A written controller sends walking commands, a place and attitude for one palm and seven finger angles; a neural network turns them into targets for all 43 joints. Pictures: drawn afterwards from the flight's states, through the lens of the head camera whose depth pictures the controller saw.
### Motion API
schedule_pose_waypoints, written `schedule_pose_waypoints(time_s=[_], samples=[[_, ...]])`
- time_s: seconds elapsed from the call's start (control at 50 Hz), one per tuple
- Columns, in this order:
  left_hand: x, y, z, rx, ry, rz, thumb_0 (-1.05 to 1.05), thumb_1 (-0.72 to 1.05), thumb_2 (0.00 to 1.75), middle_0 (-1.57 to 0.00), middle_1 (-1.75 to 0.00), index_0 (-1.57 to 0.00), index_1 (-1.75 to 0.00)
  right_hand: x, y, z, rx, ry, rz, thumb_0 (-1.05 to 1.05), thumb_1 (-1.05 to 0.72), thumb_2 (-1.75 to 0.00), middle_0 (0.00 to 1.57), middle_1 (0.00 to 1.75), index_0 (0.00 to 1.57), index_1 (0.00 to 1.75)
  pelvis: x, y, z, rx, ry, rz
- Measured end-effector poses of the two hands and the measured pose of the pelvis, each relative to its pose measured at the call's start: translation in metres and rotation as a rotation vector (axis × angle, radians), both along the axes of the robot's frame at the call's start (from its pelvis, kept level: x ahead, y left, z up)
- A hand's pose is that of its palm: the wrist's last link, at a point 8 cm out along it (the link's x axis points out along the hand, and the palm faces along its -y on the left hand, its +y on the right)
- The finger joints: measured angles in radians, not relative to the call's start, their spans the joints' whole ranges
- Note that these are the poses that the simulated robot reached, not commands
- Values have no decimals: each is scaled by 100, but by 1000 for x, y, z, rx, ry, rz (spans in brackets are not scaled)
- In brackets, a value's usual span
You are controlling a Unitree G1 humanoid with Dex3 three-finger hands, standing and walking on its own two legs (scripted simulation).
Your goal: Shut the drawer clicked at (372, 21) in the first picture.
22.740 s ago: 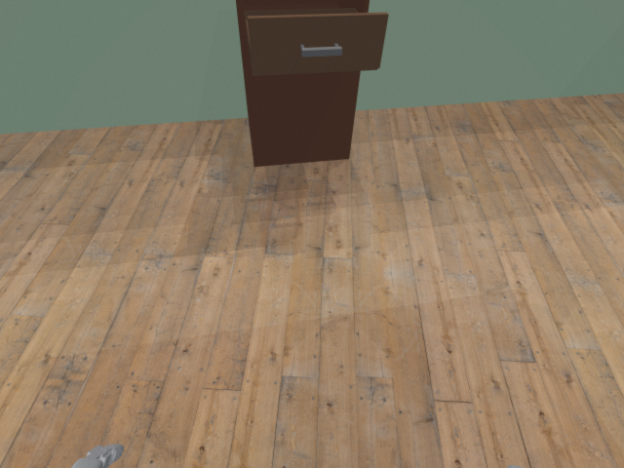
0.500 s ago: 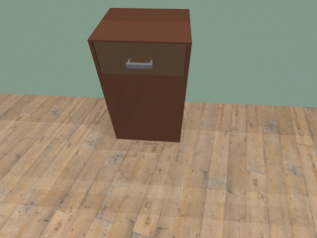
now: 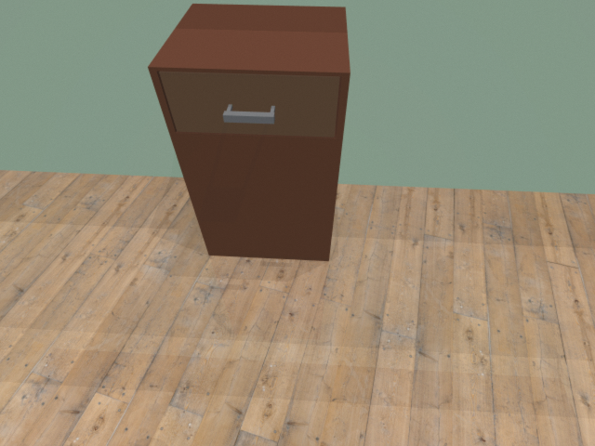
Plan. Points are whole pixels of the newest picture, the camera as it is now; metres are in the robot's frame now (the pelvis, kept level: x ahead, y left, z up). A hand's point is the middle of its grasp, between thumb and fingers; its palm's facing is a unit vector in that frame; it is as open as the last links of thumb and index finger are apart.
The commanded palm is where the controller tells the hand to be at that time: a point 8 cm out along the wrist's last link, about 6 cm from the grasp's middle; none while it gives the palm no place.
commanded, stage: look to check the result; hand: left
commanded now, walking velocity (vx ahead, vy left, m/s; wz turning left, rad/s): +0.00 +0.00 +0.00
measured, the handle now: (250, 113) +0.90 +0.17 -0.06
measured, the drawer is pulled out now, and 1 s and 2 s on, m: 0.00 0.00 0.00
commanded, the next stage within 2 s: stand and wait in 0.28 s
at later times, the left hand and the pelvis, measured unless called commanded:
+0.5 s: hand out of the picture +0.06 +0.22 -0.16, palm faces +0.00 -0.96 -0.28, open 7.4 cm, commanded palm none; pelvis +0.01 +0.00 +0.00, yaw +0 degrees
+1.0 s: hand out of the picture +0.09 +0.24 -0.16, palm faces -0.02 -0.95 -0.32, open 7.4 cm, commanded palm none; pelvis +0.02 +0.00 +0.00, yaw +0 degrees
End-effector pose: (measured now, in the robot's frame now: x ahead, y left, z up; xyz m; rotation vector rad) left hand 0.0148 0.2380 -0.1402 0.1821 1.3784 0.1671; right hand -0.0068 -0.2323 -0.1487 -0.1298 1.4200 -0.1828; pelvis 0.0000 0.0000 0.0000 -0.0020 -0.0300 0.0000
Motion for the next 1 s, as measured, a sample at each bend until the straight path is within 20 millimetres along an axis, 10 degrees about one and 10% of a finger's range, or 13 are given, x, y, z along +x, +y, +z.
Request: schedule_pose_waypoints(time_s=[1.0], samples=[[73,49,21,93,-121,-65,0,90,90,-21,-30,-21,-29,82,-48,24,-116,-141,68,1,-91,-90,20,30,20,30,19,4,4,2,7,-6]])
